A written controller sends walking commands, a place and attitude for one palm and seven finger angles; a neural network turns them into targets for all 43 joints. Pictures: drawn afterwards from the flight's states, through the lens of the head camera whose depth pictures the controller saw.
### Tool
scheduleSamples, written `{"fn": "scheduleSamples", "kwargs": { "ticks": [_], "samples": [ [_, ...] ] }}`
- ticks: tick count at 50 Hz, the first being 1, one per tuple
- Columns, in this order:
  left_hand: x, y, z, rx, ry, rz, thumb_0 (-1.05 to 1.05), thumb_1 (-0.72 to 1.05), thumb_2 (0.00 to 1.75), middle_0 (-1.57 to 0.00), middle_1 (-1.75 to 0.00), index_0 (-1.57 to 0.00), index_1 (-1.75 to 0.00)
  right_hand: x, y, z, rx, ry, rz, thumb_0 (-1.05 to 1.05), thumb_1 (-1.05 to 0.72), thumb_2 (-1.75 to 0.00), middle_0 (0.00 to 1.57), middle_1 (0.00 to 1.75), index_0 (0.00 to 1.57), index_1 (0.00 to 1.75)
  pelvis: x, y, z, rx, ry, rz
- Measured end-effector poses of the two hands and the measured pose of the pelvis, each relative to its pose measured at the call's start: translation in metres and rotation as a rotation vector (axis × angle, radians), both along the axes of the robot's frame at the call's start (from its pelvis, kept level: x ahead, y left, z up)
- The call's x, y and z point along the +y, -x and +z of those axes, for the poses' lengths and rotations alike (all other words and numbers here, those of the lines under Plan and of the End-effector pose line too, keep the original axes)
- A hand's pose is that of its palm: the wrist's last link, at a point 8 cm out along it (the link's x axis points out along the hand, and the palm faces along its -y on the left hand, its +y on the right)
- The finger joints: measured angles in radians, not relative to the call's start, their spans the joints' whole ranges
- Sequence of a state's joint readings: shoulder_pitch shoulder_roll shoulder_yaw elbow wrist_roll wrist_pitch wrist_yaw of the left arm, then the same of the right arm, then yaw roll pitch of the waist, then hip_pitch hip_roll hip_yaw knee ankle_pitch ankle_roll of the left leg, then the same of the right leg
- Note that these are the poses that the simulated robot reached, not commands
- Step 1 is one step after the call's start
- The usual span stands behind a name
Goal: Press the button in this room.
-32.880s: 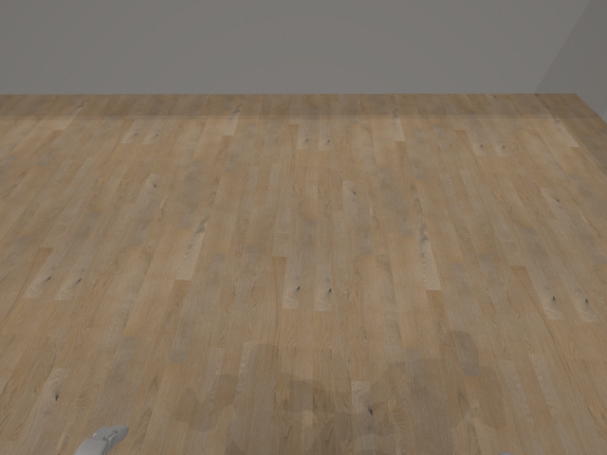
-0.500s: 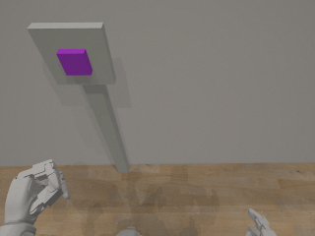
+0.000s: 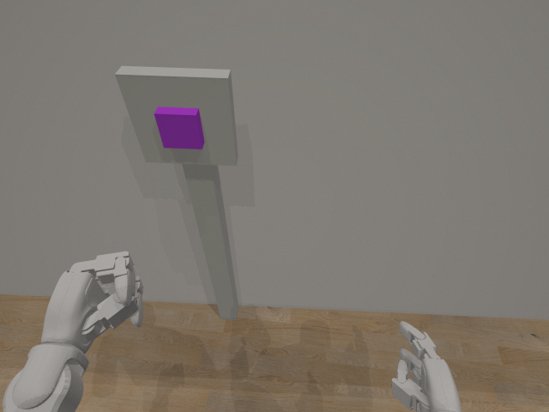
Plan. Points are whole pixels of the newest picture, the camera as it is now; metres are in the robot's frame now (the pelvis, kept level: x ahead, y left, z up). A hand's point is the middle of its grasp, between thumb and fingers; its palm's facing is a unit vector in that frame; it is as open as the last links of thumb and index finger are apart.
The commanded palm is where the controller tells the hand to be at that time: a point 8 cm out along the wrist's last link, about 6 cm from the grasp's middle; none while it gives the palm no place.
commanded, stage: raise the hand and make a fist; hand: left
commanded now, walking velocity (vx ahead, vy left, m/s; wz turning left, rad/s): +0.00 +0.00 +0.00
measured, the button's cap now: (181, 127) +0.53 +0.23 +0.14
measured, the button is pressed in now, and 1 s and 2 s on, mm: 0 0 0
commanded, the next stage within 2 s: aim a knuckle at the button in 0.56 s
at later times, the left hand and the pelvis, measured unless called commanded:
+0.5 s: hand (151, 279) +0.23 +0.17 +0.14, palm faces +0.09 -0.99 -0.06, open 3.1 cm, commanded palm +0.20 +0.23 +0.14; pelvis +0.00 -0.03 +0.01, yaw +0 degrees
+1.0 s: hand (166, 244) +0.29 +0.18 +0.12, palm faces +0.06 -1.00 -0.04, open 3.1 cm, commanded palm +0.26 +0.23 +0.13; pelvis +0.01 -0.04 +0.01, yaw +0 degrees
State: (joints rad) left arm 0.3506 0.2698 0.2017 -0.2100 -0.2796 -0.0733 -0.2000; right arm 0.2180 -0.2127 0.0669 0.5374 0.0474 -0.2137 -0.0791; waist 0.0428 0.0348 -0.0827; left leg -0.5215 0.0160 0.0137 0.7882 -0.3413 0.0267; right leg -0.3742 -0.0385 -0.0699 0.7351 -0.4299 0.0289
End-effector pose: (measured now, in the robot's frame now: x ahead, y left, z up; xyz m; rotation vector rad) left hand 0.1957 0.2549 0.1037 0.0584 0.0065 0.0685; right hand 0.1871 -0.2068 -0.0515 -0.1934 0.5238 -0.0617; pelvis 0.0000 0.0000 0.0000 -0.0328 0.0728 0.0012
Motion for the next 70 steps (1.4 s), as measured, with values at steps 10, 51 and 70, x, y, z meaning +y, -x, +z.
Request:
{"fn": "scheduleSamples", "kwargs": {
  "ticks": [10, 51, 70],
  "samples": [
    [-0.001, -0.015, 0.033, -0.068, -0.004, -0.008, 0.01, 0.89, 0.9, -1.3, -1.5, -1.3, -1.5, -0.022, 0.022, -0.006, 0.054, 0.005, -0.035, 0.02, -0.91, -0.9, 0.2, 0.3, 0.2, 0.3, -0.009, 0.001, 0.007, -0.031, -0.005, 0.001],
    [-0.024, -0.075, 0.023, -0.021, 0.017, -0.013, 0.01, 0.89, 0.9, -1.3, -1.5, -1.3, -1.5, -0.079, 0.021, -0.015, 0.103, 0.024, -0.12, 0.02, -0.91, -0.9, 0.2, 0.3, 0.2, 0.3, -0.041, -0.01, 0.012, -0.022, -0.037, -0.012],
    [-0.013, -0.126, 0.014, -0.03, 0.044, -0.002, 0.01, 0.89, 0.9, -1.3, -1.5, -1.3, -1.5, -0.059, 0.043, -0.022, 0.222, 0.04, -0.154, 0.02, -0.91, -0.9, 0.2, 0.3, 0.2, 0.3, -0.018, -0.007, 0.012, 0.0, -0.024, -0.024]
  ]
}}
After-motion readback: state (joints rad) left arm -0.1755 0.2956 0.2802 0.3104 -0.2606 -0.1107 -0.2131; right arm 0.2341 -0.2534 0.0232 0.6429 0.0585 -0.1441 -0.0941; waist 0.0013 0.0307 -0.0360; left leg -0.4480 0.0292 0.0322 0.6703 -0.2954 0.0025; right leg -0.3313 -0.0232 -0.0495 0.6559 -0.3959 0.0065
